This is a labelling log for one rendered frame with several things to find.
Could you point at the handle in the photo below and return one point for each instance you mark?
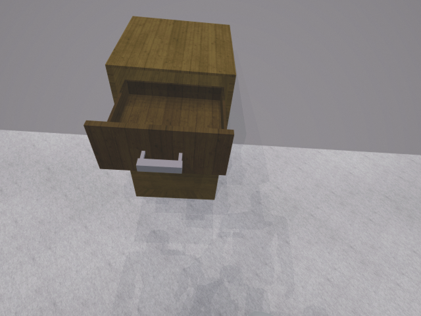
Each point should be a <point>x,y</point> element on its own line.
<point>159,165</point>

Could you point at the cabinet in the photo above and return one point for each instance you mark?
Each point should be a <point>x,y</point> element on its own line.
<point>180,52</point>

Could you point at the drawer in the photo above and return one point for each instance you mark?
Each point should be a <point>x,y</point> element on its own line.
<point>164,119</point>

